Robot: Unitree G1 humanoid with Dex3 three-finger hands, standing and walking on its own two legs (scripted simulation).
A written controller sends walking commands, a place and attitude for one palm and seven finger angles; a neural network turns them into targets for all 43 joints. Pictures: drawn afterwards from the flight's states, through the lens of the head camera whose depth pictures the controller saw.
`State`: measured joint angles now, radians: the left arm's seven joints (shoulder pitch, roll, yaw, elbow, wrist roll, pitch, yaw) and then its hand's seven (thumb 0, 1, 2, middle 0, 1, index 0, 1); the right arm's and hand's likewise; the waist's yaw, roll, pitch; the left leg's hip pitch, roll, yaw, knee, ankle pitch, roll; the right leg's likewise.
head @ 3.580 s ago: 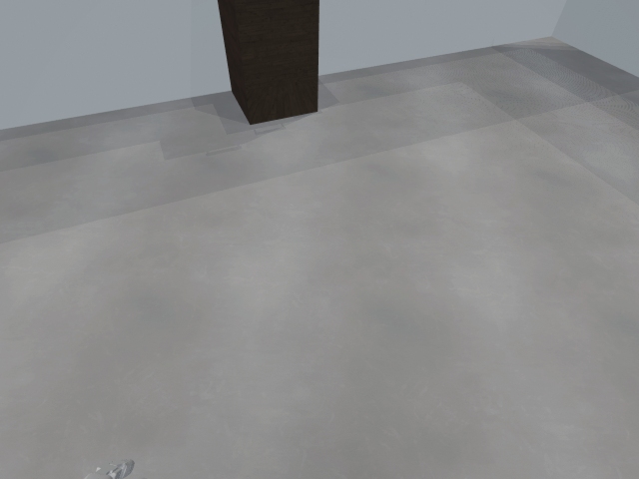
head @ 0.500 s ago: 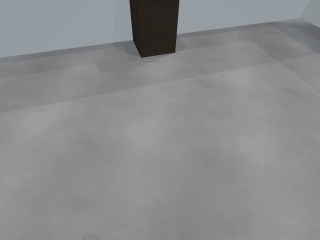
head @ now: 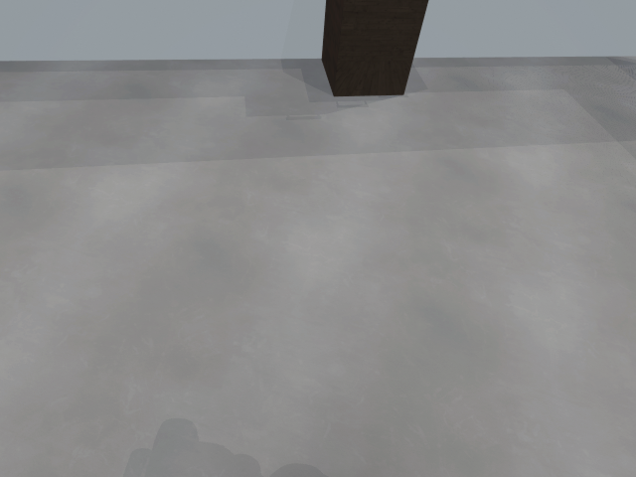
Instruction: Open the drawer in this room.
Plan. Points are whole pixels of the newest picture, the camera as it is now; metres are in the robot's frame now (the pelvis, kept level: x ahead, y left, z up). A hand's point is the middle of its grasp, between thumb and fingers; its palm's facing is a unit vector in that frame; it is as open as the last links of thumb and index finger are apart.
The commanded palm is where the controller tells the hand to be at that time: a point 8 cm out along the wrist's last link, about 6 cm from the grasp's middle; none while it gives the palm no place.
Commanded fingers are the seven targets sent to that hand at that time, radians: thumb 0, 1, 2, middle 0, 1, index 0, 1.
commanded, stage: stand and wait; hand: left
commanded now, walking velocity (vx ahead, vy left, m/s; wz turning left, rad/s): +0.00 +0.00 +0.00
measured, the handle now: out of the picture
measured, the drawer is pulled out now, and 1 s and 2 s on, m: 0.00 0.00 0.00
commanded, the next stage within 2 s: turn or walk to find it in 0.04 s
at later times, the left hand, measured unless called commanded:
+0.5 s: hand out of the picture -0.02 +0.16 -0.17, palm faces +0.18 -0.96 -0.22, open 7.4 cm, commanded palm none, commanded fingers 0.00 0.90 0.90 -0.20 -0.30 -0.20 -0.30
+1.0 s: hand out of the picture -0.03 +0.20 -0.17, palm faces +0.24 -0.94 -0.23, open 7.4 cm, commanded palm none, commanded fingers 0.00 0.90 0.90 -0.20 -0.30 -0.20 -0.30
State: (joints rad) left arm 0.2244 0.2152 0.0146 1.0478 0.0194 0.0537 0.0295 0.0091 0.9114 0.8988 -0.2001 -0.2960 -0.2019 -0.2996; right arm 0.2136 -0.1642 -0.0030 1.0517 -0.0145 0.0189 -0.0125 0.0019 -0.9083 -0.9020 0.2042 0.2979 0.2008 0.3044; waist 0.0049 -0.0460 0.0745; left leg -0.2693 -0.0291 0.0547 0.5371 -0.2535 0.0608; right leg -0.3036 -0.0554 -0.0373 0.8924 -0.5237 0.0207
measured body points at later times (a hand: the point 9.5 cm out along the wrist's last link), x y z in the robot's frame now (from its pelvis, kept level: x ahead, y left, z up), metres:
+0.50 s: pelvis -0.02 -0.03 +0.00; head +0.00 -0.02 +0.45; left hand -0.03 +0.21 -0.15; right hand +0.06 -0.27 -0.15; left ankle -0.06 +0.09 -0.68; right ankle -0.03 -0.15 -0.73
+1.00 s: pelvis -0.02 +0.01 +0.00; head -0.01 +0.00 +0.45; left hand -0.04 +0.25 -0.15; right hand +0.07 -0.21 -0.16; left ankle -0.07 +0.10 -0.73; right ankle -0.02 -0.13 -0.73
